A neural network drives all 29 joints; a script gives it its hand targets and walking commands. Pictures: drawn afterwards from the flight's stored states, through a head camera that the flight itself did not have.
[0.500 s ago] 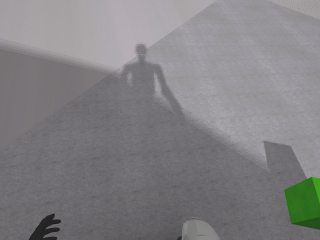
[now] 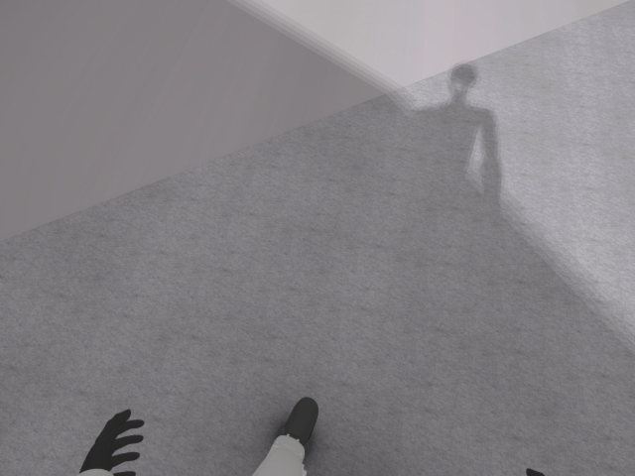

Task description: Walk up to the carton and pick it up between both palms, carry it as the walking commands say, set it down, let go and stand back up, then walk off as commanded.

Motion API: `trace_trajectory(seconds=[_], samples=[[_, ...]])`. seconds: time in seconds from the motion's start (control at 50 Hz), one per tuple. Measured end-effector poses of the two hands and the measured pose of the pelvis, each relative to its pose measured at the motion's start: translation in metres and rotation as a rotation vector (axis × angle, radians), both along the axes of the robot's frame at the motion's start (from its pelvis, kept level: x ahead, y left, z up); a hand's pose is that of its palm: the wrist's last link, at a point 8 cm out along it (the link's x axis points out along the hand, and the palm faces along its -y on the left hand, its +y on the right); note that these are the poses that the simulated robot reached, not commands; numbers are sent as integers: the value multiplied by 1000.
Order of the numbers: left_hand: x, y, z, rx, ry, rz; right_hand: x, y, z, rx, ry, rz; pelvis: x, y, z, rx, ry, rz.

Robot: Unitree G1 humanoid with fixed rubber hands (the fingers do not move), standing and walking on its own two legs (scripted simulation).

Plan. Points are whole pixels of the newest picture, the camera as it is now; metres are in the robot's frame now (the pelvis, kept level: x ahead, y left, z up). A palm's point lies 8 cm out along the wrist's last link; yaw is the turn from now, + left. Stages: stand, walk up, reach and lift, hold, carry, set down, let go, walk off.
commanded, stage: walk off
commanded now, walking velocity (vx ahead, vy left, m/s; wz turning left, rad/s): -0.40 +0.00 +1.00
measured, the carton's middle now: out of the picture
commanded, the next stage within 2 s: stand in 0.66 s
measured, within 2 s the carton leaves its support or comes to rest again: neither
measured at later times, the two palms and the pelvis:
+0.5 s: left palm out of the picture -0.23 +0.31 -0.12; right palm out of the picture +0.01 -0.22 -0.11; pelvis -0.21 -0.02 -0.01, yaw +31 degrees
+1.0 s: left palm out of the picture -0.48 +0.12 -0.11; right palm out of the picture -0.05 -0.23 -0.11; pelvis -0.32 -0.12 +0.00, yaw +50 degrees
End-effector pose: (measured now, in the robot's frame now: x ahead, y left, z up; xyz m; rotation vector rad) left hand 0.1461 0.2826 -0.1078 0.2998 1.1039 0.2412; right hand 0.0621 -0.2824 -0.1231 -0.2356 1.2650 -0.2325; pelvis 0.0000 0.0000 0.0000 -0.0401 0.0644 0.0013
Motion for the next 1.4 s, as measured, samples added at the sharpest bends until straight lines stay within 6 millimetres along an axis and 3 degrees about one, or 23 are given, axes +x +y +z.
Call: trace_trajectory(seconds=[0.06, 0.1, 0.14, 0.22, 0.26, 0.3, 0.34, 0.4, 0.46, 0.5, 0.56, 0.6, 0.68, 0.74, 0.86, 0.96, 1.02, 1.1, 1.14, 1.26, 1.32, 1.4], samples=[[-77, 13, 17, 74, 73, 91, -3, 3, -11, 43, -6, 70, -26, -5, 4, 24, -28, 70], [-108, 17, 29, 99, 75, 135, -7, 7, -8, 71, 3, 117, -36, -11, 10, 50, -24, 131], [-115, 15, 39, 107, 12, 167, -13, 3, -5, 82, 21, 158, -47, -16, 13, 76, -18, 180], [-111, -3, 51, 70, -149, 165, -18, -11, -1, 61, 25, 229, -73, -21, 14, 103, -13, 244], [-121, -10, 51, 43, -191, 173, -16, -12, 0, 58, 0, 257, -88, -21, 13, 107, -24, 284], [-144, -12, 47, 21, -208, 196, -14, -6, 1, 52, -26, 293, -105, -20, 10, 116, -41, 323], [-178, -8, 39, 3, -209, 236, -12, 6, 2, 45, -54, 339, -124, -19, 7, 121, -59, 367], [-247, 6, 22, -4, -189, 337, -18, 29, 5, 28, -81, 425, -156, -16, -1, 104, -87, 439], [-328, 22, -2, -9, -150, 448, -35, 51, 8, 0, -101, 514, -189, -14, -13, 73, -107, 499], [-380, 23, -9, -17, -90, 519, -55, 60, 15, -11, -85, 569, -207, -17, -9, 45, -117, 542], [-437, 12, -10, -53, -46, 605, -85, 63, 29, -51, -23, 647, -231, -24, 4, -8, -110, 639], [-469, 0, -9, -77, -29, 658, -95, 63, 36, -85, 15, 700, -247, -28, 10, -36, -95, 684], [-532, -30, -12, -108, 39, 728, -86, 70, 47, -101, -31, 768, -273, -35, 15, -53, -62, 723], [-567, -54, -17, -124, 79, 782, -77, 78, 52, -93, -89, 810, -285, -44, 13, -51, -34, 768], [-590, -95, -20, -137, 31, 845, -86, 82, 44, -51, -128, 892, -303, -74, 9, -28, -9, 819], [-609, -135, -8, -90, 24, 883, -108, 65, 22, 29, -124, 909, -313, -108, 6, -4, -25, 859], [-639, -175, 5, -39, 68, 928, -122, 51, 3, 87, -91, 920, -318, -130, 4, 35, -36, 872], [-673, -223, 24, -12, 153, 955, -135, 36, 2, 154, -62, 936, -319, -149, 14, 106, -11, 884], [-670, -227, 33, 4, 133, 954, -140, 20, 1, 161, -36, 928, -320, -156, 19, 118, 11, 888], [-629, -222, 42, 26, 0, 908, -164, -40, -13, 89, 94, 886, -323, -171, 20, 110, 39, 905], [-622, -230, 36, 0, -29, 916, -174, -46, -14, 65, 132, 892, -325, -175, 19, 115, 30, 915], [-644, -257, 15, -65, 3, 969, -176, -40, -12, 24, 124, 932, -333, -182, 14, 92, 5, 934]])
